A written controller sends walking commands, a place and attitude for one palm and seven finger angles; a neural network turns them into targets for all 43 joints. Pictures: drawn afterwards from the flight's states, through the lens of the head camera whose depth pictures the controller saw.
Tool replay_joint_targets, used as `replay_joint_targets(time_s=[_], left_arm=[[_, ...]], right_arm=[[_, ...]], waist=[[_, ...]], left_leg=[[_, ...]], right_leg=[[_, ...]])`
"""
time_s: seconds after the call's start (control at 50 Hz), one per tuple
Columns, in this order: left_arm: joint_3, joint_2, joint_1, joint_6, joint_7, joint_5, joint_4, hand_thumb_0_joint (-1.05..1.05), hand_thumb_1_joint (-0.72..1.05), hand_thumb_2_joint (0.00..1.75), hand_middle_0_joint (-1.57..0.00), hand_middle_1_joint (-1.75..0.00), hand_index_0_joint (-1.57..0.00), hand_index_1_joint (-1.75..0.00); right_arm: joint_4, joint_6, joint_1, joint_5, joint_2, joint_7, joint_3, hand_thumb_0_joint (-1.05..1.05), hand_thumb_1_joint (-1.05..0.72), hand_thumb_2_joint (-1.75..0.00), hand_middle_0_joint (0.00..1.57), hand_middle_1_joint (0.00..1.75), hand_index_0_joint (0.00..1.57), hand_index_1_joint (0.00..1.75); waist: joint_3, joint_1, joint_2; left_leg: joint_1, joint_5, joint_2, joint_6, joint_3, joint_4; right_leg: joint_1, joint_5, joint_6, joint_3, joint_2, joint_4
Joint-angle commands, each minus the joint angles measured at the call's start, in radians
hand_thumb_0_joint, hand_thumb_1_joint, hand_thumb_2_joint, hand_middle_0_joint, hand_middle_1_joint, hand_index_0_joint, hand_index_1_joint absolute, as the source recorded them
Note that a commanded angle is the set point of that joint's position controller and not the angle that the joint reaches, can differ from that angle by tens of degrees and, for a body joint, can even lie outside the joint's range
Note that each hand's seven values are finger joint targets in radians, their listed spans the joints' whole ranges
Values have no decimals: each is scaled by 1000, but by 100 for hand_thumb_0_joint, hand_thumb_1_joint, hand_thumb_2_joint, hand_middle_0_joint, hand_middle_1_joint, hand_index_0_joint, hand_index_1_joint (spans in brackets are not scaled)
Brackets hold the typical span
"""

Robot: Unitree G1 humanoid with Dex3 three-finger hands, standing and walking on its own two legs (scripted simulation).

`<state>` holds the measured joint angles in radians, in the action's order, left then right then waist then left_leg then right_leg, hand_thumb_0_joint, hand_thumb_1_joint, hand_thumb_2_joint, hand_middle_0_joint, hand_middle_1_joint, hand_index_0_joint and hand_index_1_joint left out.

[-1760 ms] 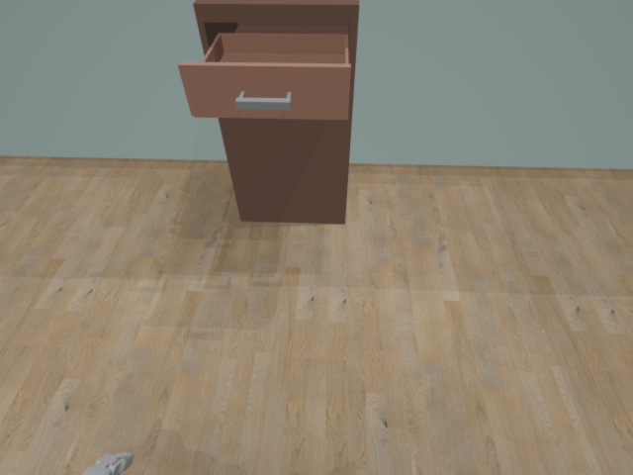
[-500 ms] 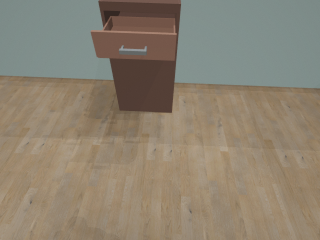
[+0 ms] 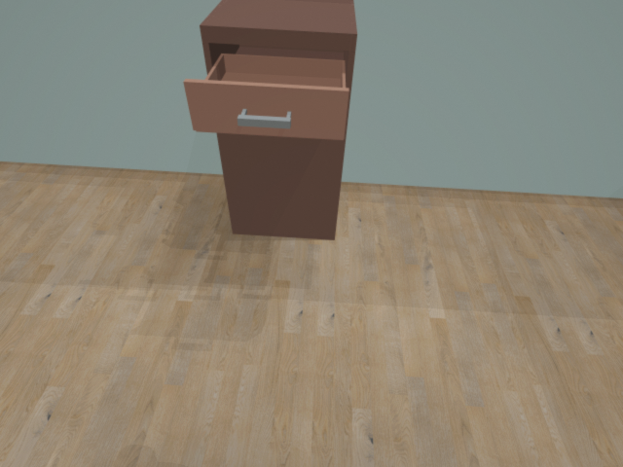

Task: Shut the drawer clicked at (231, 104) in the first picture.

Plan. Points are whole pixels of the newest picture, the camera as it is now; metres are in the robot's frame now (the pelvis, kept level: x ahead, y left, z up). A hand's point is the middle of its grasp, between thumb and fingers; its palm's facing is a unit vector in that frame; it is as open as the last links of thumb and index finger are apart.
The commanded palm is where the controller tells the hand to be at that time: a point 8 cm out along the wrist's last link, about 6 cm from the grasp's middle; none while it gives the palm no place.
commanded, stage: walk to a spot facing it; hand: left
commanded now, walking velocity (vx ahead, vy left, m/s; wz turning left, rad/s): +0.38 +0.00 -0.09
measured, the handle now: (265, 117) +0.94 +0.18 +0.00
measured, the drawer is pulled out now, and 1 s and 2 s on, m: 0.29 0.29 0.29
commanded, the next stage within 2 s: take the last steps up to it in 0.70 s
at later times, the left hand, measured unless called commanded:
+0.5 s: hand (238, 399) +0.28 +0.14 -0.18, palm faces -0.07 -0.97 -0.23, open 7.3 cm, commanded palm none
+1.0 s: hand (234, 438) +0.22 +0.14 -0.20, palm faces +0.20 -0.97 -0.11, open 7.4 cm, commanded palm none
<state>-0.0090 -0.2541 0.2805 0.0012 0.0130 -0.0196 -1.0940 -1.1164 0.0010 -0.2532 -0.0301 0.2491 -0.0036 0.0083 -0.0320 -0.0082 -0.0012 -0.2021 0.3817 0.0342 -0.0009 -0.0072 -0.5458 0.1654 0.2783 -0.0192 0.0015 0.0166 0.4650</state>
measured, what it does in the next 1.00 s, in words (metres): walks ahead: right foot, then left foot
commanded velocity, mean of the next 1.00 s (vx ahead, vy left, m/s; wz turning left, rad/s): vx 0.30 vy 0.00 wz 0.09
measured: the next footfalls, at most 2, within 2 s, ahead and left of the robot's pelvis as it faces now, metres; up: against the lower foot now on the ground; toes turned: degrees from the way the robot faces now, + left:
right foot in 0.44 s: +0.27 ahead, -0.14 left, +0.00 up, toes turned -13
left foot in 0.96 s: +0.43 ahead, +0.09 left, +0.00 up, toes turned +14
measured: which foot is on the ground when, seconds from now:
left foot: down 0.00-0.44, up 0.46-0.94, down 0.96-1.00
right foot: down 0.00-0.08, up 0.10-0.42, down 0.44-0.96, up 0.98-1.00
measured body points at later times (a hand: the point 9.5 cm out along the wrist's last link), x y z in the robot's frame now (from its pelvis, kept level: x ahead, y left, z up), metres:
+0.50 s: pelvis +0.16 -0.04 -0.02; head +0.19 -0.06 +0.42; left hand +0.28 +0.19 -0.16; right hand +0.00 -0.23 -0.17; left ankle +0.02 +0.11 -0.68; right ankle +0.23 -0.13 -0.74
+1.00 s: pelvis +0.33 +0.00 -0.02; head +0.35 +0.03 +0.43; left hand +0.21 +0.19 -0.18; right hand +0.47 -0.22 -0.15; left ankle +0.39 +0.08 -0.74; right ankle +0.24 -0.13 -0.71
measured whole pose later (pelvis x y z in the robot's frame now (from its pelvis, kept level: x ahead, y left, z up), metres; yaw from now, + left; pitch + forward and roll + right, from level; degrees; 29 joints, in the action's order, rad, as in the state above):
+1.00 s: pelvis +0.33 +0.00 -0.02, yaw +6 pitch -1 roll -2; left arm -0.03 -0.15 0.43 -0.04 0.00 -0.02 -1.14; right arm -0.98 0.05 -0.12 -0.03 0.15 -0.01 -0.04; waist 0.08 -0.05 -0.03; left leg -0.40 0.23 0.06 -0.08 -0.15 -0.66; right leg 0.18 0.50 0.01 0.22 -0.09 0.83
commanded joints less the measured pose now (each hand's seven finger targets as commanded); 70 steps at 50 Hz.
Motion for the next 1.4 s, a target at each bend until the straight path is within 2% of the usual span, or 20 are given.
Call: replay_joint_targets(time_s=[0.0,0.02,0.06,0.08,0.14,0.32,0.38,0.4,0.42,0.44,0.52,0.58,0.82,0.9,0.92,0.94,0.96,1.02,1.1,1.38], left_arm=[[-47,-153,23,-22,-12,6,52,0,90,90,-20,-30,-20,-30],[-44,-126,9,-23,-7,5,62,0,90,90,-20,-30,-20,-30],[-32,-40,-79,-32,-3,-3,107,0,90,90,-20,-30,-20,-30],[-37,-47,-136,-37,-7,-9,139,0,90,90,-20,-30,-20,-30],[-46,-21,-110,-49,9,-8,118,0,90,90,-20,-30,-20,-30],[-48,53,-149,-39,26,1,129,0,90,90,-20,-30,-20,-30],[-73,-11,103,-53,15,-10,47,0,90,90,-20,-30,-20,-30],[-99,-98,248,-68,1,-17,11,0,90,90,-20,-30,-20,-30],[-120,-202,330,-71,-15,-7,-1,0,90,90,-20,-30,-20,-30],[-118,-196,288,-63,-19,11,-1,0,90,90,-20,-30,-20,-30],[-67,-35,15,-75,-28,-1,68,0,90,90,-20,-30,-20,-30],[-51,-2,25,-81,-28,-5,62,0,90,90,-20,-30,-20,-30],[-48,-35,174,-86,-41,-14,27,0,90,90,-20,-30,-20,-30],[-51,-48,172,-75,-35,-4,13,0,90,90,-20,-30,-20,-30],[-46,-15,190,-72,-28,0,25,0,90,90,-20,-30,-20,-30],[-33,41,185,-72,-20,9,60,0,90,90,-20,-30,-20,-30],[-41,-6,122,-68,-26,-1,76,0,90,90,-20,-30,-20,-30],[-48,24,85,-53,-13,-5,44,0,90,90,-20,-30,-20,-30],[-51,74,169,-14,-11,-13,8,0,90,90,-20,-30,-20,-30],[-55,50,-160,-9,8,-9,122,0,90,90,-20,-30,-20,-30]], right_arm=[[45,38,-74,8,72,4,-33,0,-90,-90,20,30,20,30],[30,43,-125,8,84,6,-39,0,-90,-90,20,30,20,30],[-14,53,-292,-2,171,19,-69,0,-90,-90,20,30,20,30],[-16,59,-327,2,153,26,-69,0,-90,-90,20,30,20,30],[-9,86,-289,9,72,36,-53,0,-90,-90,20,30,20,30],[-46,92,-288,2,45,38,-61,0,-90,-90,20,30,20,30],[-44,86,-261,14,45,34,-62,0,-90,-90,20,30,20,30],[-31,86,-266,21,10,22,-58,0,-90,-90,20,30,20,30],[9,83,-306,28,-49,17,-48,0,-90,-90,20,30,20,30],[27,75,-211,26,-25,17,-56,0,-90,-90,20,30,20,30],[9,43,-193,8,-77,8,-64,0,-90,-90,20,30,20,30],[6,10,-209,3,-88,4,-66,0,-90,-90,20,30,20,30],[173,21,126,7,-76,-32,-59,0,-90,-90,20,30,20,30],[115,42,-77,-1,-27,-17,-68,0,-90,-90,20,30,20,30],[90,50,-209,-9,68,-6,-89,0,-90,-90,20,30,20,30],[77,54,-284,-3,176,9,-110,0,-90,-90,20,30,20,30],[68,44,-283,11,166,19,-106,0,-90,-90,20,30,20,30],[111,64,-79,14,46,28,-73,0,-90,-90,20,30,20,30],[106,82,-57,15,-13,31,-69,0,-90,-90,20,30,20,30],[23,74,-214,-1,27,25,-82,0,-90,-90,20,30,20,30]], waist=[[157,32,-61],[172,49,6],[214,110,297],[265,115,234],[232,65,96],[160,24,134],[45,-95,57],[-54,-157,-98],[-176,-142,-330],[-93,-136,-211],[100,11,-36],[140,46,-88],[140,-26,-27],[3,60,-39],[-93,108,103],[-147,114,329],[-130,127,199],[44,38,52],[53,-14,72],[165,54,87]], left_leg=[[-14,18,18,-20,-28,68],[58,48,51,-40,34,131],[197,118,310,-169,397,369],[203,46,360,-217,445,404],[234,-275,330,-221,297,358],[130,-494,230,-142,-4,307],[36,-632,165,-91,-88,-31],[-138,-390,113,-56,-124,-321],[-351,146,-13,-24,-111,-660],[-415,157,26,-51,7,-793],[-331,-86,127,-31,17,-759],[-321,-147,121,-7,-6,-680],[-339,-164,85,-14,-97,-210],[46,-215,1,-61,-148,5],[281,-284,141,-117,41,69],[442,-476,399,-232,396,177],[415,-478,435,-278,401,214],[108,-392,340,-196,192,297],[16,-347,261,-159,19,356],[128,-122,287,-183,14,429]], right_leg=[[150,290,-111,-213,-175,-154],[222,245,-86,-142,-112,-58],[486,231,-17,75,19,365],[580,250,-17,9,-38,498],[606,137,-11,-16,-114,600],[259,-46,-26,136,-60,209],[-109,-112,-52,157,-13,94],[-318,12,-99,-41,-184,31],[-439,98,-192,-505,-464,-142],[-344,176,-197,-550,-475,-227],[89,106,-130,-184,-369,-281],[183,32,-101,-26,-321,-324],[-81,-419,-113,134,-353,-215],[-40,-522,-67,214,-279,101],[130,-261,-16,244,-192,348],[402,307,29,225,-55,649],[455,331,6,102,-82,793],[443,103,18,23,-164,818],[374,-27,39,18,-157,711],[417,-42,37,73,-151,257]])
